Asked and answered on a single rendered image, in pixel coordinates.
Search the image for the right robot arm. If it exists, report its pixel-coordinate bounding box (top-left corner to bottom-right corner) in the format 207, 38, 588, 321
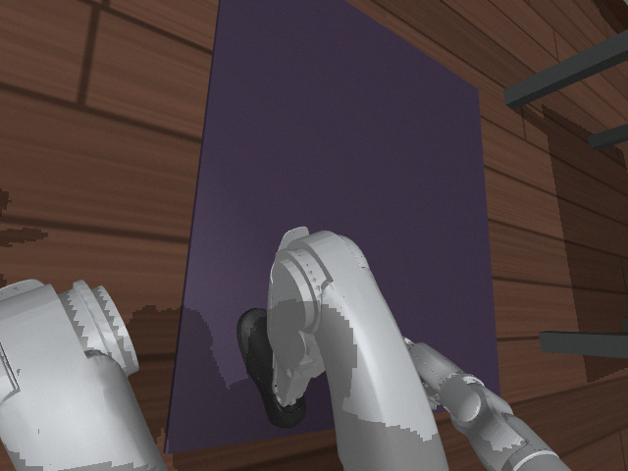
440, 373, 572, 471

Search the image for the right robot hand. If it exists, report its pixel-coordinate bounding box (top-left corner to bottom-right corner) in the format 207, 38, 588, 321
403, 337, 465, 410

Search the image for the right robot foot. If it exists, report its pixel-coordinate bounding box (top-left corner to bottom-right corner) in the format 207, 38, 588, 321
236, 308, 306, 429

